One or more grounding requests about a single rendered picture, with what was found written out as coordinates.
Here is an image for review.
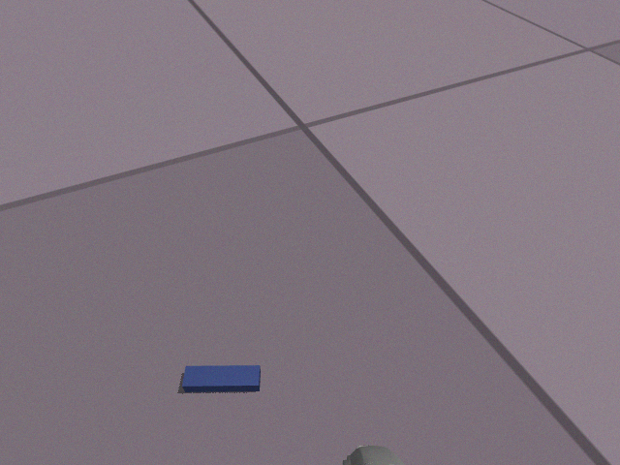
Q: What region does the carton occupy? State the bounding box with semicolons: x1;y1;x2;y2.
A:
182;365;261;392

